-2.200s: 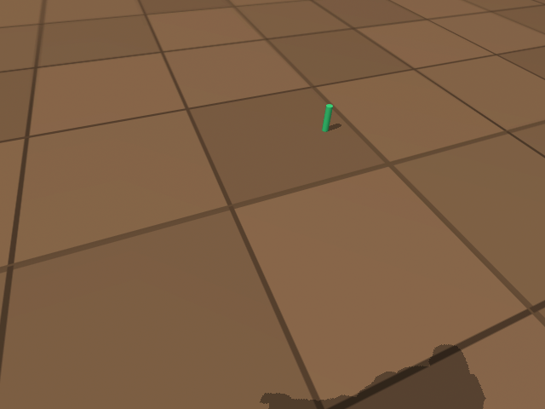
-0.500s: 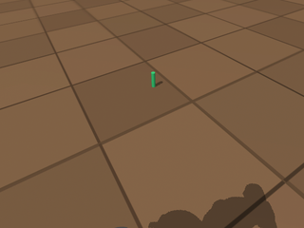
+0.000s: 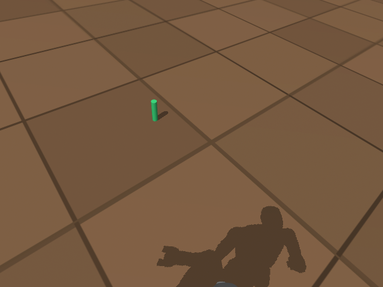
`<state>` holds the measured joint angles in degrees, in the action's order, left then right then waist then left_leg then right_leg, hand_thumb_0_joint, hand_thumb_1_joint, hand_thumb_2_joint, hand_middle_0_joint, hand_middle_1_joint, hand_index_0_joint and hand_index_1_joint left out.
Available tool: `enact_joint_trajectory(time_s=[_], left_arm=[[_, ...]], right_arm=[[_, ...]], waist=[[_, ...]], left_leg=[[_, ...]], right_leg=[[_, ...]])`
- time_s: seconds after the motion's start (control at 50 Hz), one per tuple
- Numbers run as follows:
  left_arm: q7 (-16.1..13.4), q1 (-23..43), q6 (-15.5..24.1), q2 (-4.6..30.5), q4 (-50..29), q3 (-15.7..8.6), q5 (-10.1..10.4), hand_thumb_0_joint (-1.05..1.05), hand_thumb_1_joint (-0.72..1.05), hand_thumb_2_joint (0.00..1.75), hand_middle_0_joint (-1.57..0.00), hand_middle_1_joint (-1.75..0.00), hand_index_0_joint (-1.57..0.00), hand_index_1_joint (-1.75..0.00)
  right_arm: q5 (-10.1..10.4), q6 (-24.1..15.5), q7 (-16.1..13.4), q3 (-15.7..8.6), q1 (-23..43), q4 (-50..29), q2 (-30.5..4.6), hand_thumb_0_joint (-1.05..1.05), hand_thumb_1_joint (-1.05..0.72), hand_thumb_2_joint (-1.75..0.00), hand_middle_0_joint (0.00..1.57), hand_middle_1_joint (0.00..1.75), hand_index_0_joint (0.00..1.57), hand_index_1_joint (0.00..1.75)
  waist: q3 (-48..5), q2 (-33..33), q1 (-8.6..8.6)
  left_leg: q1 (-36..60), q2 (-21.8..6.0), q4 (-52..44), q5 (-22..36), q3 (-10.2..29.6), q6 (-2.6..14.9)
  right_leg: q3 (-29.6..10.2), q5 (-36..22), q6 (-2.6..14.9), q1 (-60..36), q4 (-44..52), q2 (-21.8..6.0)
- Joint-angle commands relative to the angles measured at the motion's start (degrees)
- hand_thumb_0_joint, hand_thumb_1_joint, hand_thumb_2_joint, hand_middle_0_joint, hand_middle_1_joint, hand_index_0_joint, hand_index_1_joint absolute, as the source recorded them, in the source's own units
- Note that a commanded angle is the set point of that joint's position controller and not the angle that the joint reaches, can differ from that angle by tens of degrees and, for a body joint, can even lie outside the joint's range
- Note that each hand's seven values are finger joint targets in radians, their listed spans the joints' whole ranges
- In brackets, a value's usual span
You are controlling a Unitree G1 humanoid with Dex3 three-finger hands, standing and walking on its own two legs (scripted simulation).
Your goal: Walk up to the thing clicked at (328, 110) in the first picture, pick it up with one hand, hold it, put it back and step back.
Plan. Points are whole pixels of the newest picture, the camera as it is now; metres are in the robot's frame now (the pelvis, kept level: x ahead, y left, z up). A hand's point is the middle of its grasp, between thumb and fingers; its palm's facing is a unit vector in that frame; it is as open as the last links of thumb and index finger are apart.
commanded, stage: walk up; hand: left
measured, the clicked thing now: (154, 110) +1.42 +0.21 -0.68
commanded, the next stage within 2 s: none
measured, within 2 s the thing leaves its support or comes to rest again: neither
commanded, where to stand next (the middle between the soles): +1.10 +0.03 m, yaw -1 degrees
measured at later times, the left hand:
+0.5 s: hand (94, 231) +0.29 +0.23 -0.12, palm faces +0.00 -0.92 -0.40, open 7.4 cm
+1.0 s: hand (102, 148) +0.58 +0.28 -0.14, palm faces -0.04 -0.94 -0.33, open 7.4 cm
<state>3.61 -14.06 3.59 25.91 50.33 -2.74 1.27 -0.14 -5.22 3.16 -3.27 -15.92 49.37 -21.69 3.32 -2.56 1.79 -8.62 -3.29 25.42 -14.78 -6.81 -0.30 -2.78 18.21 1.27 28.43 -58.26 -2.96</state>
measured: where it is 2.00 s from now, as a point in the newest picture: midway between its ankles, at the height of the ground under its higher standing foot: (180, 177)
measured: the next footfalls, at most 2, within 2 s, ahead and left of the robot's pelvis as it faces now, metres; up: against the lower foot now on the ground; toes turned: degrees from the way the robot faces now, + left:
right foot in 0.16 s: +0.28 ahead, -0.16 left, +0.00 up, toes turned -5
left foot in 0.66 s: +0.51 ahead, +0.11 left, +0.00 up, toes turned +5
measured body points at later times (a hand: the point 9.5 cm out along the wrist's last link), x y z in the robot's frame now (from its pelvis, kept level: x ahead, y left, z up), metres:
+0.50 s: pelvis +0.26 -0.05 +0.00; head +0.27 -0.07 +0.45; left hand +0.29 +0.28 -0.09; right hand +0.35 -0.37 -0.12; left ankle +0.37 +0.12 -0.68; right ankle +0.24 -0.16 -0.74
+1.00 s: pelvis +0.50 +0.01 +0.00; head +0.52 +0.03 +0.45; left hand +0.58 +0.33 -0.12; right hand +0.55 -0.30 -0.10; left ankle +0.47 +0.10 -0.74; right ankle +0.61 -0.15 -0.69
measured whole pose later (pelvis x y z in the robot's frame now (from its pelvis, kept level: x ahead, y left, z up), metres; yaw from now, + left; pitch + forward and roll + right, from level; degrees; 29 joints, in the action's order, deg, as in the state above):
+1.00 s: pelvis +0.50 +0.01 +0.00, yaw +1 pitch -3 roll +0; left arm 3.3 -14.8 2.4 24.7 50.7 -2.6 0.3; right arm 0.3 -5.0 2.8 -2.6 -18.6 49.4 -21.0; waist 4.4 -3.1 1.0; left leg -4.4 0.8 22.2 -15.2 -5.1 2.5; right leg -0.7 11.6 0.4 30.5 -49.0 -5.6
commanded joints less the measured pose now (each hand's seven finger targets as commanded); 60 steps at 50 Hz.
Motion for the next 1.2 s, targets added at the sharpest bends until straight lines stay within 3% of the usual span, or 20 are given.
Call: enact_joint_trajectory(time_s=[0.0,0.1,0.14,0.16,0.18,0.2,0.28,0.32,0.46,0.58,0.64,0.66,0.68,0.7,0.78,0.88,1.02,1.12,1.14,1.18], left_arm=[[1.4,1.4,1.2,8.2,-4.7,-2.4,-1.1,0.00,0.90,0.90,-0.20,-0.30,-0.20,-0.30],[1.3,-0.4,1.6,8.7,-2.0,-3.8,-1.5,0.00,0.90,0.90,-0.20,-0.30,-0.20,-0.30],[0.3,-7.8,2.0,12.3,0.5,-5.8,-1.7,0.00,0.90,0.90,-0.20,-0.30,-0.20,-0.30],[-0.5,-13.7,2.3,15.8,1.2,-7.1,-2.0,0.00,0.90,0.90,-0.20,-0.30,-0.20,-0.30],[-1.2,-13.7,2.9,19.5,-0.5,-7.4,-1.7,0.00,0.90,0.90,-0.20,-0.30,-0.20,-0.30],[-1.3,-11.1,2.7,21.0,-0.9,-7.1,-0.8,0.00,0.90,0.90,-0.20,-0.30,-0.20,-0.30],[-2.2,-2.0,3.3,14.4,-2.7,-5.1,-0.1,0.00,0.90,0.90,-0.20,-0.30,-0.20,-0.30],[-2.1,-1.5,3.7,12.7,-2.7,-4.4,-0.6,0.00,0.90,0.90,-0.20,-0.30,-0.20,-0.30],[-2.0,-3.7,4.2,13.7,-4.1,-5.1,-1.4,0.00,0.90,0.90,-0.20,-0.30,-0.20,-0.30],[-2.3,-5.2,3.4,14.4,-3.5,-5.0,-1.5,0.00,0.90,0.90,-0.20,-0.30,-0.20,-0.30],[-2.6,-6.4,2.8,11.8,-4.0,-3.5,-1.2,0.00,0.90,0.90,-0.20,-0.30,-0.20,-0.30],[-2.7,-9.2,2.6,7.6,-4.4,-2.0,-0.7,0.00,0.90,0.90,-0.20,-0.30,-0.20,-0.30],[-2.7,-10.4,2.2,7.0,-4.6,-2.1,0.0,0.00,0.90,0.90,-0.20,-0.30,-0.20,-0.30],[-3.5,-7.0,1.8,12.2,-3.5,-2.7,-0.9,0.00,0.90,0.90,-0.20,-0.30,-0.20,-0.30],[-2.2,-8.6,1.6,10.2,-1.1,-2.1,0.3,0.00,0.90,0.90,-0.20,-0.30,-0.20,-0.30],[-1.0,-5.6,0.5,8.1,-2.2,-2.1,-0.8,0.00,0.90,0.90,-0.20,-0.30,-0.20,-0.30],[0.0,4.3,0.8,5.8,-5.2,-2.2,-1.4,0.00,0.90,0.90,-0.20,-0.30,-0.20,-0.30],[-0.8,-2.0,1.5,7.8,-2.4,-3.7,-1.8,0.00,0.90,0.90,-0.20,-0.30,-0.20,-0.30],[-1.5,-7.3,2.2,9.8,-1.1,-4.6,-1.9,0.00,0.90,0.90,-0.20,-0.30,-0.20,-0.30],[-2.4,-12.4,2.5,17.0,-1.3,-6.5,-1.8,0.00,0.90,0.90,-0.20,-0.30,-0.20,-0.30]], right_arm=[[-0.1,-2.1,-0.6,-4.5,2.8,-5.5,-17.2,0.00,-0.90,-0.90,0.20,0.30,0.20,0.30],[0.3,-1.3,-0.4,-4.1,2.9,-5.0,-17.1,0.00,-0.90,-0.90,0.20,0.30,0.20,0.30],[-0.1,-1.0,-0.4,-3.1,0.9,-5.1,-14.5,0.00,-0.90,-0.90,0.20,0.30,0.20,0.30],[0.0,-0.9,-0.3,-2.0,-3.1,-5.0,-11.5,0.00,-0.90,-0.90,0.20,0.30,0.20,0.30],[0.1,-0.4,-0.2,-1.1,-6.9,-5.4,-9.2,0.00,-0.90,-0.90,0.20,0.30,0.20,0.30],[0.0,0.4,-0.8,-3.0,-4.1,-4.2,-16.2,0.00,-0.90,-0.90,0.20,0.30,0.20,0.30],[1.1,0.9,-0.7,-2.5,-3.3,-0.9,-14.0,0.00,-0.90,-0.90,0.20,0.30,0.20,0.30],[0.4,1.7,-0.1,-2.5,-4.5,-0.5,-12.7,0.00,-0.90,-0.90,0.20,0.30,0.20,0.30],[-1.1,2.2,1.9,-3.3,5.6,-4.0,-12.3,0.00,-0.90,-0.90,0.20,0.30,0.20,0.30],[-1.1,1.1,2.5,-3.5,8.8,-4.4,-11.7,0.00,-0.90,-0.90,0.20,0.30,0.20,0.30],[-2.0,0.4,1.4,-5.1,-4.2,-0.2,-15.5,0.00,-0.90,-0.90,0.20,0.30,0.20,0.30],[-3.0,0.1,0.6,-6.6,-10.9,0.7,-19.6,0.00,-0.90,-0.90,0.20,0.30,0.20,0.30],[-2.0,-0.1,0.1,-7.2,-10.3,-1.3,-22.7,0.00,-0.90,-0.90,0.20,0.30,0.20,0.30],[-0.1,0.1,0.0,-7.6,-8.9,-1.4,-22.5,0.00,-0.90,-0.90,0.20,0.30,0.20,0.30],[1.1,-0.5,-1.1,-3.9,-0.8,-3.1,-15.0,0.00,-0.90,-0.90,0.20,0.30,0.20,0.30],[0.6,-1.5,-1.3,-3.8,-1.7,-4.4,-14.6,0.00,-0.90,-0.90,0.20,0.30,0.20,0.30],[0.2,-0.7,-1.2,-4.0,-3.7,-4.9,-14.8,0.00,-0.90,-0.90,0.20,0.30,0.20,0.30],[0.1,0.4,-1.7,-4.1,-3.1,-6.6,-14.7,0.00,-0.90,-0.90,0.20,0.30,0.20,0.30],[0.1,0.3,-1.5,-3.1,-4.8,-6.8,-12.4,0.00,-0.90,-0.90,0.20,0.30,0.20,0.30],[0.5,0.6,-1.4,-2.2,-8.8,-6.8,-11.4,0.00,-0.90,-0.90,0.20,0.30,0.20,0.30]], waist=[[2.7,11.2,-1.28],[-2.4,7.9,-3.97],[-7.7,-1.1,-8.22],[-11.3,-11.8,-10.72],[-11.2,-17.6,-8.44],[-9.1,-13.0,-8.54],[-1.2,-4.7,-2.90],[-1.2,-5.4,-1.69],[2.4,-3.6,-3.87],[-0.2,-2.8,-4.20],[-6.6,7.0,2.20],[-10.9,17.8,4.88],[-11.4,21.7,3.83],[-9.7,15.5,4.00],[-1.2,8.7,-1.88],[0.3,10.4,-1.64],[1.6,10.0,0.30],[-4.5,3.7,-3.46],[-8.9,-0.9,-5.97],[-12.3,-13.0,-7.77]], left_leg=[[-2.7,-13.1,-12.4,10.6,7.0,13.38],[-7.8,-10.2,-2.7,4.5,3.5,9.80],[-13.5,-6.4,15.2,10.7,1.4,7.19],[-19.8,-1.0,31.3,4.5,-0.8,5.63],[-27.1,3.0,42.3,-14.8,2.7,3.22],[-29.2,2.2,47.9,-14.6,6.7,2.49],[-24.2,-2.7,41.9,-1.5,11.9,3.03],[-20.5,-1.9,38.0,0.6,10.8,2.24],[-23.8,-3.2,18.3,5.8,9.0,-0.93],[-13.2,-1.7,7.3,7.6,4.7,2.38],[7.0,1.6,3.1,2.9,4.1,5.87],[17.2,-7.7,-0.3,-6.7,17.7,9.47],[23.9,-19.5,-7.5,-9.8,43.4,14.73],[19.8,-21.4,-9.0,-10.5,45.9,17.37],[2.0,-10.9,-9.0,17.0,17.2,7.62],[2.1,-10.4,-11.2,20.7,11.8,11.78],[3.0,-8.1,-8.2,27.9,7.2,10.17],[1.7,-7.7,6.2,23.5,7.1,8.81],[-2.0,-4.5,17.2,19.9,5.2,7.24],[-25.3,6.4,38.8,-14.9,3.9,3.62]], right_leg=[[2.2,-5.3,-1.34,0.9,16.7,-4.4],[7.6,-17.5,0.39,-17.1,24.7,-0.4],[6.5,-10.0,2.28,-32.5,24.6,1.1],[-2.6,4.2,3.76,-39.2,31.0,-3.7],[-29.2,15.3,7.16,-39.3,41.5,-19.2],[-40.7,19.6,11.14,-35.4,46.8,-22.7],[-13.3,-8.1,6.53,-21.2,43.2,-12.4],[-6.9,-13.2,7.80,-17.2,43.8,-10.0],[-2.6,-0.3,10.48,-17.4,47.8,-11.6],[0.5,-13.4,8.75,-20.5,39.8,-12.4],[5.1,-23.2,5.73,-14.7,16.9,-6.9],[7.7,-14.7,3.12,-3.7,-0.2,-2.7],[6.4,10.9,1.21,10.6,-8.4,6.4],[0.5,12.7,2.62,11.0,-12.3,1.9],[-3.1,-0.1,1.35,1.6,-4.8,-2.0],[1.2,-5.4,-0.95,3.6,3.3,-3.0],[5.5,-14.3,0.01,-2.8,23.6,-1.9],[6.7,-11.9,1.93,-19.2,31.2,1.1],[4.6,-10.9,3.34,-28.7,32.9,-0.2],[-31.7,-2.6,12.45,-44.0,40.7,-22.4]])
